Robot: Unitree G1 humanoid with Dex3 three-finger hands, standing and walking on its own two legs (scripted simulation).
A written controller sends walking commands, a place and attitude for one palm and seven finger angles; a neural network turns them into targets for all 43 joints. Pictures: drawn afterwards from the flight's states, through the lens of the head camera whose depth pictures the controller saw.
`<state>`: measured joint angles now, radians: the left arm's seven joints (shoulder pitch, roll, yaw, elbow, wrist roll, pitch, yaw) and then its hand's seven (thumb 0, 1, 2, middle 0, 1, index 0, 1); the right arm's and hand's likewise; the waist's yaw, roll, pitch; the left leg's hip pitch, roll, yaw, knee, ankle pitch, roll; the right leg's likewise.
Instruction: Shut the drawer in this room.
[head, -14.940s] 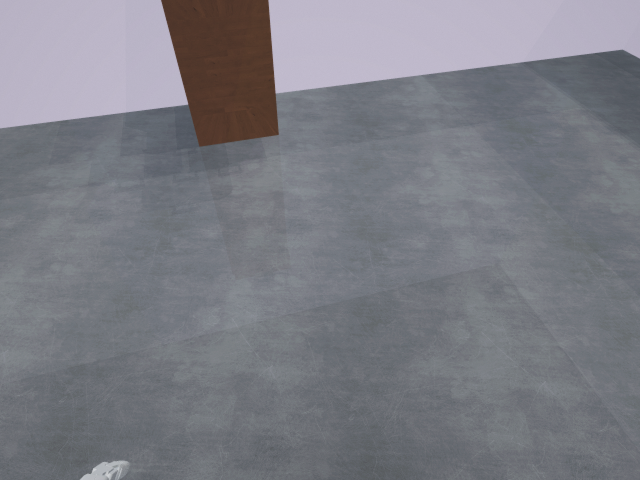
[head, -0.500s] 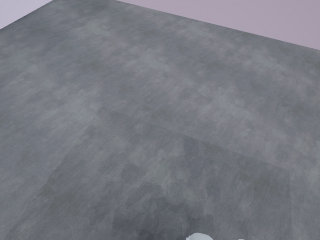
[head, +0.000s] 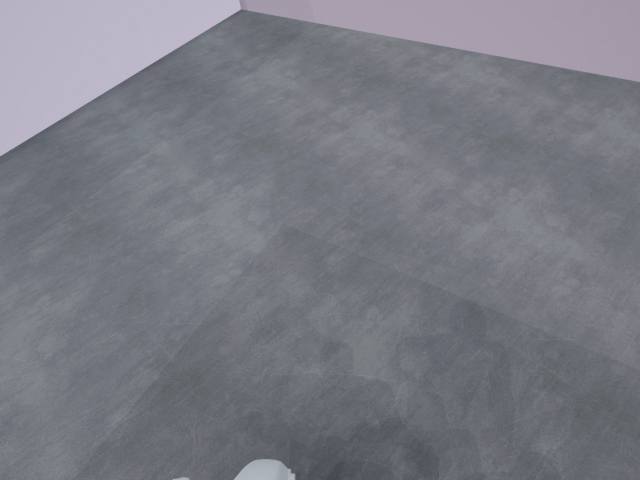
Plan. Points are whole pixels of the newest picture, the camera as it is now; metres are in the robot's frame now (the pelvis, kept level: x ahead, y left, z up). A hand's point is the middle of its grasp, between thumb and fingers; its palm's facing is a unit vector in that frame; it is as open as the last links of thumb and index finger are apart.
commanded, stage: turn or walk to find it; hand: left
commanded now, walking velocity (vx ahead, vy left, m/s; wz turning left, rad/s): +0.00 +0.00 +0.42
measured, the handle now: out of the picture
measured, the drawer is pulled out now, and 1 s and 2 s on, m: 0.22 0.22 0.22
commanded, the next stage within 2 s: none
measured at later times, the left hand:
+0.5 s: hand out of the picture -0.02 +0.29 -0.17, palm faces +0.26 -0.94 -0.24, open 7.4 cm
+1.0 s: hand out of the picture -0.04 +0.22 -0.16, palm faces +0.42 -0.87 -0.25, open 7.4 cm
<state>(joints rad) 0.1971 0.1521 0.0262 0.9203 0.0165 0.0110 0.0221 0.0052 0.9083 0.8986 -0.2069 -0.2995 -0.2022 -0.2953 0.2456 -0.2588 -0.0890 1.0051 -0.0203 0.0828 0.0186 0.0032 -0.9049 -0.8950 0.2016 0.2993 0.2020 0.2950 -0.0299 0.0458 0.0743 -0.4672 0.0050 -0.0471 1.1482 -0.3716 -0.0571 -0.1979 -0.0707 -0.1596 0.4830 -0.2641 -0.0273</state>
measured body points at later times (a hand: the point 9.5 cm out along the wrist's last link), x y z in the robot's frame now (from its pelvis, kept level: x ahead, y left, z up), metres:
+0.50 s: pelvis -0.03 +0.06 +0.00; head +0.00 +0.09 +0.45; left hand -0.03 +0.34 -0.15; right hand +0.12 -0.16 -0.13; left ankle -0.04 +0.15 -0.74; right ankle -0.01 -0.10 -0.67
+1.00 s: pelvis -0.04 +0.02 +0.00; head +0.00 +0.01 +0.45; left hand -0.07 +0.27 -0.14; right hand +0.09 -0.21 -0.16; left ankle -0.13 +0.15 -0.66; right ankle +0.00 -0.08 -0.74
